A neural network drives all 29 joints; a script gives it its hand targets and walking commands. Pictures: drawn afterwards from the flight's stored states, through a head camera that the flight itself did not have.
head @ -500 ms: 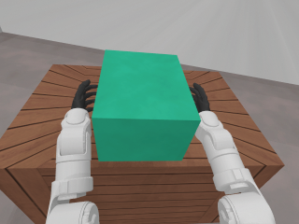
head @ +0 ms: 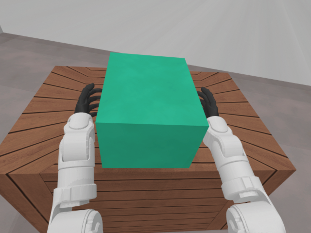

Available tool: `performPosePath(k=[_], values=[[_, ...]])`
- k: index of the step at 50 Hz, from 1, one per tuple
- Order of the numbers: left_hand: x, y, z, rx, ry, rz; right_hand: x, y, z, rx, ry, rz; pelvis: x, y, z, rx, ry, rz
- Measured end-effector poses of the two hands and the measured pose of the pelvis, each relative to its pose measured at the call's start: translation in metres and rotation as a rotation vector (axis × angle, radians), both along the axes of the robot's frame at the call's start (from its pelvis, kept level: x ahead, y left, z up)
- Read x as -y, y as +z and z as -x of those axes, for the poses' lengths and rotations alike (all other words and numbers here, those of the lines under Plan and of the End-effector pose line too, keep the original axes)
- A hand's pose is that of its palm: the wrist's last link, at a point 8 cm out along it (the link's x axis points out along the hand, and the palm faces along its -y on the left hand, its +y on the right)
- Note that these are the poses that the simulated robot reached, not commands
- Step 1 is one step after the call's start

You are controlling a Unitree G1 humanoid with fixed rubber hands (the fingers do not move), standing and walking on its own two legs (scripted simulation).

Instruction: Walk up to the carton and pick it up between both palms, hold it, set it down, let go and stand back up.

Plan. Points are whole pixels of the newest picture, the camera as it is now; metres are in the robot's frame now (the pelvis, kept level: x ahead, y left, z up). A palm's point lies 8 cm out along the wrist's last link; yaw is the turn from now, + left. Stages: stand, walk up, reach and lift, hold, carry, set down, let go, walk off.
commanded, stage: hold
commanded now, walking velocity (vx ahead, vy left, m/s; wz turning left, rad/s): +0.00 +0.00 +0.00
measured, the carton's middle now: (147, 107) +0.41 +0.01 +0.14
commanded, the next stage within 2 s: none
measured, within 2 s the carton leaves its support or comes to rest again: neither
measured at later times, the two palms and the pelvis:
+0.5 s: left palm (83, 114) +0.36 +0.17 +0.17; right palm (208, 115) +0.36 -0.15 +0.16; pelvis +0.00 +0.00 +0.00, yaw +0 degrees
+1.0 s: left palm (85, 113) +0.35 +0.16 +0.17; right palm (211, 117) +0.36 -0.15 +0.16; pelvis +0.00 +0.00 +0.00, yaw +0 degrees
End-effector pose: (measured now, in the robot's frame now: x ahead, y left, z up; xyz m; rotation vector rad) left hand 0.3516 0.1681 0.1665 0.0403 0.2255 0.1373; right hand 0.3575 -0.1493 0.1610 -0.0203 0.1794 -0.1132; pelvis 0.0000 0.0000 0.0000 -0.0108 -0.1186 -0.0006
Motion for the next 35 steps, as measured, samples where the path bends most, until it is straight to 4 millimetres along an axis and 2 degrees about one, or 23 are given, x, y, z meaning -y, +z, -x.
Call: performPosePath(k=[10,23,30,35], values=[[0.001,0.010,-0.002,0.027,0.006,-0.008,0.001,0.007,-0.003,0.027,0.000,-0.021,0.000,0.000,0.000,-0.007,0.004,-0.001],[-0.002,-0.002,-0.004,-0.004,0.001,0.008,-0.002,0.001,-0.005,-0.003,0.000,0.004,0.000,0.000,-0.003,-0.001,0.002,-0.001],[-0.003,0.007,-0.001,0.043,0.007,-0.003,-0.003,0.008,-0.004,0.044,0.006,-0.008,-0.001,0.000,-0.005,-0.005,0.005,0.003],[-0.003,0.005,-0.002,0.019,0.004,0.002,-0.003,0.006,-0.004,0.019,0.002,-0.004,-0.002,0.000,-0.005,0.011,0.004,0.000]])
